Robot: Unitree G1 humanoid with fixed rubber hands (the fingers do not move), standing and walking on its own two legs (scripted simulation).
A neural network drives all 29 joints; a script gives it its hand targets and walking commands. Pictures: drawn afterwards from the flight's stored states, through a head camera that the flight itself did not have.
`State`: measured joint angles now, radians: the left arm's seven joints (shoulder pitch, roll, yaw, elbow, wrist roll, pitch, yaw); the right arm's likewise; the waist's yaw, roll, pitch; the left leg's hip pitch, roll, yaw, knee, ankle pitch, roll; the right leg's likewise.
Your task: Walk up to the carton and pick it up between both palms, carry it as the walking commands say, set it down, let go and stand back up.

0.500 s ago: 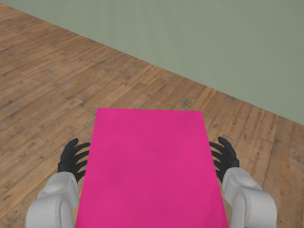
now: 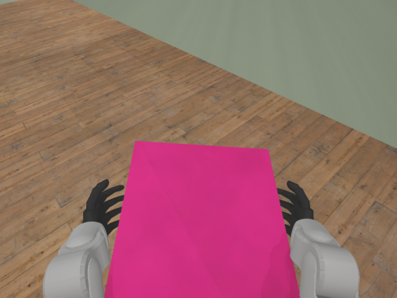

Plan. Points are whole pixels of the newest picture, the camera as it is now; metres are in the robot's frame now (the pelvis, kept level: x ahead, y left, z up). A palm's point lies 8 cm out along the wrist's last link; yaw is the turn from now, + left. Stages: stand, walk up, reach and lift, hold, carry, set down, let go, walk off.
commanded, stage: carry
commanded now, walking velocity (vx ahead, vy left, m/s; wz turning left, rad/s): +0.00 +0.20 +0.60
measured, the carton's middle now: (197, 231) +0.26 +0.00 +0.01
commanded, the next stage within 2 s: none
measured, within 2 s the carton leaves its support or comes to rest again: neither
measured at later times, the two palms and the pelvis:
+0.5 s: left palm out of the picture +0.13 +0.39 +0.09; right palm (165, 239) +0.22 +0.06 +0.07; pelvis -0.05 +0.16 -0.02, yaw +16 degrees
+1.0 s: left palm out of the picture +0.00 +0.53 +0.08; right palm (53, 285) +0.15 +0.22 +0.09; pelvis -0.13 +0.26 -0.01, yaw +25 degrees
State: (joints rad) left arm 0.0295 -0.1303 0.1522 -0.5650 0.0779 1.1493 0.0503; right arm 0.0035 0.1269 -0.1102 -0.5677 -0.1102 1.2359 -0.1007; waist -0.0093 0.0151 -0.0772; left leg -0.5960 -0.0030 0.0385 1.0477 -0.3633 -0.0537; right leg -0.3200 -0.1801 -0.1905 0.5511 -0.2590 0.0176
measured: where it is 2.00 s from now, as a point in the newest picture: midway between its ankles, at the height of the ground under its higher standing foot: outside the picture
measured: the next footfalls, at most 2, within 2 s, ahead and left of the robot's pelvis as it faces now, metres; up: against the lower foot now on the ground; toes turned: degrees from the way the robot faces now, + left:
left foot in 0.18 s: +0.04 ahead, +0.24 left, +0.00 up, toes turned +15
right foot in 0.54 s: +0.02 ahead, +0.10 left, +0.00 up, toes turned +10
